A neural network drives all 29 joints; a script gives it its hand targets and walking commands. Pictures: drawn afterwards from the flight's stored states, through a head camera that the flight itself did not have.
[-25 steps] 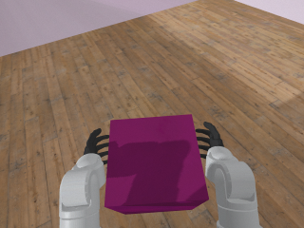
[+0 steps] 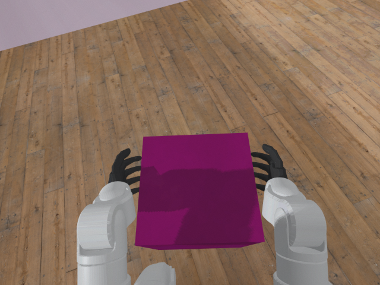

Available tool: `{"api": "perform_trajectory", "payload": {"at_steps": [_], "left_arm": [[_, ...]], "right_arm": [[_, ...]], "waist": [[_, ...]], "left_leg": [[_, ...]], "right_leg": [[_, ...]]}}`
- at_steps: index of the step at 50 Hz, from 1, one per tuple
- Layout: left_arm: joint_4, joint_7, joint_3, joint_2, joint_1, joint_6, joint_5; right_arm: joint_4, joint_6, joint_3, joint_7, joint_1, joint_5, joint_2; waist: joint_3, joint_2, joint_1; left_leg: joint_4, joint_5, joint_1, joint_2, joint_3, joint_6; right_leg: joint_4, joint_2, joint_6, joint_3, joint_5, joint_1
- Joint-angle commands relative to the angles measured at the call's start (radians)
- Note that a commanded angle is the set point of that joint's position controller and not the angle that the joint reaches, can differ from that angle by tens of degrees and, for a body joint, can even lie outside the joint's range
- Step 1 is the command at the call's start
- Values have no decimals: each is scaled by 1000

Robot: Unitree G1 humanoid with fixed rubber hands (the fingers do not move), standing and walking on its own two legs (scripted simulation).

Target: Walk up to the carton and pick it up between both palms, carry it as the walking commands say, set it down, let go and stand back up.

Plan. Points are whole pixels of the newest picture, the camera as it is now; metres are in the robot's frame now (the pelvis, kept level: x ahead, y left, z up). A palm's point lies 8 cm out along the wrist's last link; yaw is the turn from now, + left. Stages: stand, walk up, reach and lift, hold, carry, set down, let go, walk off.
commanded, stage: carry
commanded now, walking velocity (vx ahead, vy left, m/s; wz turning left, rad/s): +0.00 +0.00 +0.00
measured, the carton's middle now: (197, 198) +0.30 +0.01 -0.05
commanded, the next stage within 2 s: none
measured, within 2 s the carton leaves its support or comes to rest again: neither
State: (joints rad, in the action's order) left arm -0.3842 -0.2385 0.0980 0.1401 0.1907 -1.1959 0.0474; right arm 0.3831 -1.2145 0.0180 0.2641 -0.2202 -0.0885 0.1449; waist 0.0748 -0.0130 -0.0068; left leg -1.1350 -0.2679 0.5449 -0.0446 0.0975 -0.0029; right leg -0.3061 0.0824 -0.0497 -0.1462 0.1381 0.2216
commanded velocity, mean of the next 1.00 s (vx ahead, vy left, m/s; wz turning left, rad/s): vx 0.00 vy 0.00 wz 0.00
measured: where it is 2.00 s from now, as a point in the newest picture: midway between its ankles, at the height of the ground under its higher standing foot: (196, 208)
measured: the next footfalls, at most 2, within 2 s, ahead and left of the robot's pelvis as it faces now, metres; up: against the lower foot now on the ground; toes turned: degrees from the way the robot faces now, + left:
left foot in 0.26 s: +0.39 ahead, +0.11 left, +0.00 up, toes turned +8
right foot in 0.44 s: +0.32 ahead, -0.11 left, +0.00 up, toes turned -10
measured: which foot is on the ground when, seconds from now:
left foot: up 0.00-0.24, down 0.26-1.00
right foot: down 0.00-0.28, up 0.30-0.42, down 0.44-0.80, up 0.82-0.96, down 0.98-1.00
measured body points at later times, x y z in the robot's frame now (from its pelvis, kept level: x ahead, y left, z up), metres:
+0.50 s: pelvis +0.32 +0.00 -0.02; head +0.36 -0.01 +0.43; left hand +0.62 +0.13 +0.05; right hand +0.61 -0.16 +0.05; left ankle +0.35 +0.11 -0.76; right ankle +0.29 -0.11 -0.76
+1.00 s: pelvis +0.47 -0.03 -0.02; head +0.46 -0.03 +0.43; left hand +0.79 +0.09 +0.08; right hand +0.77 -0.20 +0.07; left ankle +0.36 +0.11 -0.73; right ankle +0.54 -0.11 -0.76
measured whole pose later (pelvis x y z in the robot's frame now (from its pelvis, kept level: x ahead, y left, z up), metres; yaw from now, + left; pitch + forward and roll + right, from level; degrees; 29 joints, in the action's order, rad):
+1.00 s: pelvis +0.47 -0.03 -0.02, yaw -2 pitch +2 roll +3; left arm -0.17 -0.20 0.10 0.16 0.30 -1.09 0.14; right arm 0.17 -1.07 0.12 0.19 -0.27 -0.16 0.15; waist -0.08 0.05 0.02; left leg -0.59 -0.28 0.12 -0.04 0.19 -0.01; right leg -0.41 0.07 0.00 -0.12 0.06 0.33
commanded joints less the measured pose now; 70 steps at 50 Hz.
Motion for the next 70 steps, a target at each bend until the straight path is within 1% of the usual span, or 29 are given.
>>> {"api": "perform_trajectory", "payload": {"at_steps": [1, 9, 11, 12, 13, 17, 19, 22, 23, 27, 31, 36, 38, 39, 40, 41, 43, 45, 46, 49, 50, 51, 52, 54, 58, 63, 67, 69, 70], "left_arm": [[-100, 281, -595, 997, 259, 52, -327], [-23, 262, -520, 811, 317, -50, -244], [7, 254, -499, 818, 341, -57, -225], [19, 250, -499, 802, 349, -67, -220], [23, 251, -499, 840, 364, -57, -236], [-17, 244, -544, 946, 315, -34, -277], [-89, 242, -618, 993, 377, -16, -319], [-112, 248, -658, 1038, 400, 16, -329], [-194, 250, -694, 1067, 466, 41, -326], [-181, 268, -659, 1066, 397, 41, -329], [-27, 265, -555, 934, 188, 7, -259], [-39, 253, -573, 891, 246, -24, -260], [-55, 251, -571, 909, 339, -2, -249], [139, 254, -463, 807, 331, 19, -170], [-76, 247, -579, 920, 392, 11, -261], [126, 253, -479, 834, 375, 37, -196], [329, 274, -402, 747, 388, 120, -131], [-102, 265, -640, 979, 494, 97, -324], [249, 283, -404, 773, 474, 142, -150], [392, 275, -411, 840, 295, 171, -105], [280, 271, -449, 888, 249, 160, -114], [98, 273, -548, 1000, 322, 138, -194], [174, 265, -492, 984, 277, 141, -157], [76, 262, -524, 1020, 278, 133, -226], [506, 263, -299, 725, 273, 215, -31], [-73, 296, -691, 1064, 471, 299, -288], [43, 274, -625, 940, 409, 248, -229], [543, 276, -367, 697, 274, 275, -42], [349, 279, -482, 805, 295, 274, -122]], "right_arm": [[17, 70, -532, -246, -164, 301, 1081], [-27, -29, -526, -238, -256, 304, 951], [37, -33, -545, -246, -388, 335, 934], [-3, -45, -517, -247, -359, 328, 913], [40, -41, -531, -246, -399, 341, 927], [39, -20, -506, -247, -277, 343, 986], [-7, 0, -456, -256, -160, 311, 1010], [14, 31, -493, -278, -215, 329, 1040], [118, 53, -537, -298, -317, 350, 1052], [178, 65, -600, -288, -345, 365, 1080], [106, 15, -594, -263, -232, 327, 971], [49, -8, -544, -261, -223, 322, 946], [61, 11, -532, -276, -315, 336, 957], [-140, 35, -416, -279, -284, 260, 863], [65, 28, -526, -273, -315, 353, 994], [-146, 49, -396, -277, -265, 263, 889], [-374, 145, -258, -287, -224, 153, 808], [29, 119, -492, -274, -298, 321, 1015], [-322, 168, -259, -292, -312, 147, 785], [-362, 199, -322, -302, -239, 150, 831], [-159, 190, -434, -315, -323, 241, 872], [13, 158, -534, -309, -360, 301, 975], [51, 157, -576, -306, -443, 340, 961], [156, 131, -641, -296, -496, 387, 1017], [-445, 216, -298, -314, -297, 143, 706], [3, 302, -523, -351, -317, 315, 1010], [-71, 272, -464, -313, -279, 240, 898], [-522, 298, -226, -310, -163, 66, 641], [-274, 304, -348, -310, -235, 154, 720]], "waist": [[-487, 140, -2], [-311, 175, 14], [-373, 101, 32], [-368, -86, 30], [-378, -16, 11], [-437, -177, 21], [-503, -238, -4], [-618, -139, 3], [-611, -77, -3], [-578, 150, 9], [-512, 279, 1], [-416, 107, -2], [-398, -49, 19], [-339, -154, 27], [-312, -200, 44], [-323, -224, 33], [-305, -176, 17], [-408, 28, 14], [-435, 74, 20], [-416, 5, -3], [-382, 113, -2], [-352, 142, 7], [-441, 245, 3], [-530, 264, -7], [-558, 49, 26], [-497, -128, 11], [-469, -61, 16], [-455, -61, 18], [-418, -93, 21]], "left_leg": [[276, 118, 73, -5, 2, -9], [711, 483, -352, 88, 179, 22], [664, 836, -672, -66, 24, 81], [658, 1192, -753, -275, -221, 173], [682, 1353, -667, -377, -327, 221], [604, 1519, -896, -318, -175, 188], [580, 1165, -697, -256, -50, 120], [678, 413, -492, -118, 43, 9], [667, 272, -542, -95, 62, 9], [566, 531, -400, -98, 56, 1], [494, 294, -213, -24, 114, -23], [651, 473, -316, 37, 166, -19], [658, 923, -674, -55, 84, 30], [602, 1313, -881, -159, -28, 90], [590, 1519, -977, -242, -130, 132], [588, 1453, -935, -276, -125, 148], [535, 1201, -759, -180, -32, 64], [543, 412, -377, -101, 36, 1], [591, 31, -250, -54, 62, -12], [663, -133, -373, -9, 47, 46], [707, -225, -425, 12, 53, 38], [724, -242, -418, -27, 33, 9], [868, -163, -385, -42, 52, -27], [680, 74, -441, -81, 33, -30], [598, 214, -403, -111, -3, -14], [597, 726, -567, -123, 24, -25], [547, 878, -473, -149, -1, -13], [496, 966, -430, -139, -1, -33], [535, 934, -475, -136, -5, -45]], "right_leg": [[34, 204, -34, 70, -674, -499], [-234, 80, 88, -89, -918, -192], [-406, 29, 135, -57, -555, 113], [-534, -31, 158, 6, 117, 310], [-614, -43, 135, 107, 346, 239], [-261, -51, 125, 113, 495, 419], [-10, -23, 130, 84, 268, 127], [-108, 74, 72, 146, -359, -156], [-95, 89, 62, 169, -307, -68], [-228, 108, 74, 82, -838, -240], [-256, 133, 72, 91, -1229, -359], [-323, 61, 94, 19, -1104, -232], [-383, 1, 127, -27, -557, 124], [-339, -81, 145, -62, 156, 394], [-351, -93, 138, 0, 488, 555], [-297, -56, 117, 47, 515, 525], [8, -67, 88, 43, 289, 355], [-24, 34, 79, 74, -435, -150], [-89, 144, 36, 183, -630, -254], [5, 105, 67, 185, -87, -66], [60, 145, 58, 256, 137, 24], [31, 175, 25, 285, 129, 14], [-82, 187, -3, 253, -357, -218], [-206, 156, 13, 172, -693, -232], [-235, 161, 17, 162, -613, -187], [-315, 64, 9, 83, -479, 0], [-323, 31, 13, 9, -377, -30], [-332, 14, 3, -1, -477, -91], [-336, 36, 11, 4, -473, -16]]}}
